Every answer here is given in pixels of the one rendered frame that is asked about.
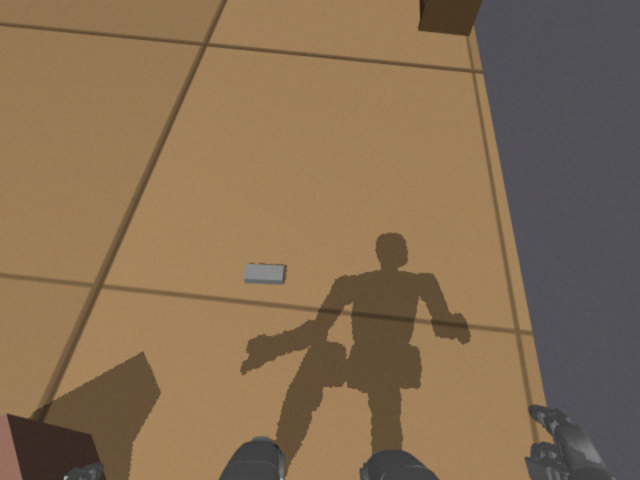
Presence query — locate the left robot hand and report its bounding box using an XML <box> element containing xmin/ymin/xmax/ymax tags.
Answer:
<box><xmin>64</xmin><ymin>463</ymin><xmax>104</xmax><ymax>480</ymax></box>

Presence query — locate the right robot hand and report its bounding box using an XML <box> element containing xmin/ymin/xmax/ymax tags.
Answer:
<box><xmin>525</xmin><ymin>405</ymin><xmax>607</xmax><ymax>480</ymax></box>

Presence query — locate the bookshelf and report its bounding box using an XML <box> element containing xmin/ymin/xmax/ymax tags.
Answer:
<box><xmin>418</xmin><ymin>0</ymin><xmax>482</xmax><ymax>36</ymax></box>

